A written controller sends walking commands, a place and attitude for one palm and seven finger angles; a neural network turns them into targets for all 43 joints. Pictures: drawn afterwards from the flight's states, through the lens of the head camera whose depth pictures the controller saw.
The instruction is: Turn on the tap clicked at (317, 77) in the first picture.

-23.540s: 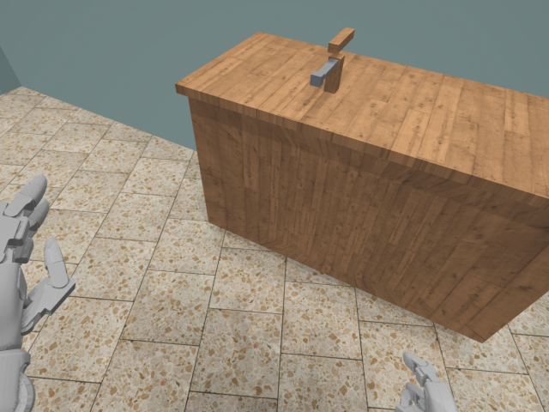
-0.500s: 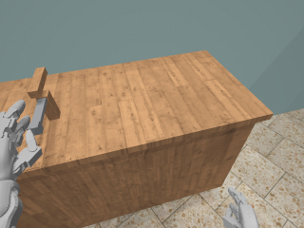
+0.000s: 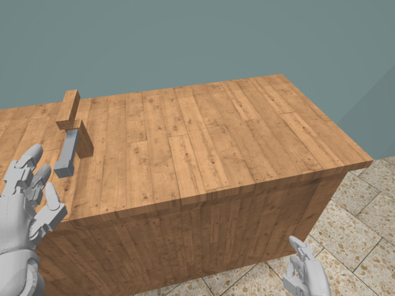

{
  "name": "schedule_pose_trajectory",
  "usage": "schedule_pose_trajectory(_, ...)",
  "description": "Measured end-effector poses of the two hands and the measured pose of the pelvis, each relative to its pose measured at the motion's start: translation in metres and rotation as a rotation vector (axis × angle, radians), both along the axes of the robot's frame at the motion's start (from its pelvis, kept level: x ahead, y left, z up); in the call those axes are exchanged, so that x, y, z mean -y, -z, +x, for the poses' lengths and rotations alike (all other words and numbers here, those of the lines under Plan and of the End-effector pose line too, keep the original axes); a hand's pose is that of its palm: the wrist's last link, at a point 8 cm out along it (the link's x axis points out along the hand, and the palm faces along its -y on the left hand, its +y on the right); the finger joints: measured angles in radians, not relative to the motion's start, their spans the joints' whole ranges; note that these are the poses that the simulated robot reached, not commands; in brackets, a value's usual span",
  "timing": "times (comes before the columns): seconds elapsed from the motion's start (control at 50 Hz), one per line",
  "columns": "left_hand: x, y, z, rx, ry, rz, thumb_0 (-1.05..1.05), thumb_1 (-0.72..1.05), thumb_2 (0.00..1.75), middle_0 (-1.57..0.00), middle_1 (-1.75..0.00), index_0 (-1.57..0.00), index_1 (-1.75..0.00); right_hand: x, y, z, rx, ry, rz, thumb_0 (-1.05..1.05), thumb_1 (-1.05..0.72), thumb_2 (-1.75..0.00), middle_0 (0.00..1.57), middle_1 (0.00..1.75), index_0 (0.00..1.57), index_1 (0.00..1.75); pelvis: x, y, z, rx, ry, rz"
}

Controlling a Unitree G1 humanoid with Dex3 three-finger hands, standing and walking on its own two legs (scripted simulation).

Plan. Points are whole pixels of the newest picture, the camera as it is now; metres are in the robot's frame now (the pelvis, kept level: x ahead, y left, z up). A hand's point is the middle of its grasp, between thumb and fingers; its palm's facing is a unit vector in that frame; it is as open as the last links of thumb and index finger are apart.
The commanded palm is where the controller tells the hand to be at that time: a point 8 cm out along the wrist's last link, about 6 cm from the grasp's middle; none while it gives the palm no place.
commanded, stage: turn the palm inward beside the body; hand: left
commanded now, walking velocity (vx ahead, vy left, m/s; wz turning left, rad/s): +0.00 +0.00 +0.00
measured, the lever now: (64, 168) +0.31 +0.34 +0.10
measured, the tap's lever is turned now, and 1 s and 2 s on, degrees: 0 0 0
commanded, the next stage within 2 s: reach beside the lever's end, fingers flat in 0.96 s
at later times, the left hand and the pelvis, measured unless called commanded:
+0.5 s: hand (62, 227) +0.16 +0.23 +0.16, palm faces +0.52 -0.85 -0.11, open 7.4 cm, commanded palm +0.11 +0.27 +0.17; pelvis -0.02 -0.01 +0.00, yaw +1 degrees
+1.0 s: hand (72, 221) +0.17 +0.22 +0.16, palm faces +0.53 -0.84 -0.10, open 7.4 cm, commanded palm +0.12 +0.26 +0.17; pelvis -0.01 -0.02 +0.00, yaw +1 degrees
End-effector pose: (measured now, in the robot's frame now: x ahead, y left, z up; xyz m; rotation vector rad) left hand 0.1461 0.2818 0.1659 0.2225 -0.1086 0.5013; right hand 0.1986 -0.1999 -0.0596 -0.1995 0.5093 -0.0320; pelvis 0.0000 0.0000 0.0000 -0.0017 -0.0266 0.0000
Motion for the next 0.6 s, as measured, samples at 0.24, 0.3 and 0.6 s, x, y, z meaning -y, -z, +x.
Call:
schedule_pose_trajectory(0.24, 0.006, 0.004, -0.020, -0.008, -0.023, -0.050, 0.02, 0.90, 0.90, -0.21, -0.30, -0.20, -0.30, -0.006, -0.003, -0.010, 0.008, -0.027, -0.006, 0.02, -0.90, -0.90, 0.20, 0.30, 0.20, 0.30, -0.001, 0.000, -0.014, 0.027, -0.006, -0.003)
schedule_pose_trajectory(0.3, 0.008, 0.004, -0.024, -0.009, -0.026, -0.060, 0.02, 0.90, 0.90, -0.21, -0.30, -0.20, -0.30, -0.003, -0.003, -0.014, 0.007, -0.023, -0.010, 0.02, -0.90, -0.90, 0.20, 0.30, 0.20, 0.30, 0.000, 0.000, -0.016, 0.032, -0.007, -0.003)
schedule_pose_trajectory(0.6, 0.021, 0.004, -0.032, -0.009, -0.047, -0.106, 0.02, 0.90, 0.90, -0.20, -0.30, -0.20, -0.30, 0.013, 0.000, -0.021, 0.015, -0.005, -0.006, 0.02, -0.90, -0.90, 0.20, 0.29, 0.20, 0.30, 0.010, 0.000, -0.020, 0.046, -0.015, -0.003)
